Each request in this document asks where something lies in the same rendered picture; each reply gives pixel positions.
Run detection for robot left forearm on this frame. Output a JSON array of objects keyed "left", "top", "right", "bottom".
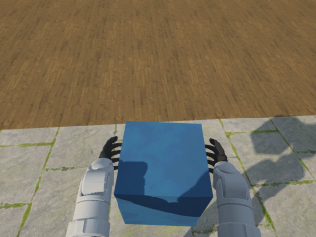
[{"left": 65, "top": 158, "right": 114, "bottom": 237}]

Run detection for robot right forearm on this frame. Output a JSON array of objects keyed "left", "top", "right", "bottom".
[{"left": 212, "top": 161, "right": 261, "bottom": 237}]

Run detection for robot right hand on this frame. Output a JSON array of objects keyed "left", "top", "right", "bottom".
[{"left": 205, "top": 138, "right": 228, "bottom": 174}]

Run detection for carton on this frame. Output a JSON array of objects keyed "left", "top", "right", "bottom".
[{"left": 114, "top": 121, "right": 214, "bottom": 227}]

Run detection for robot left hand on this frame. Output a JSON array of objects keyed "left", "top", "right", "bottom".
[{"left": 99, "top": 136, "right": 122, "bottom": 170}]

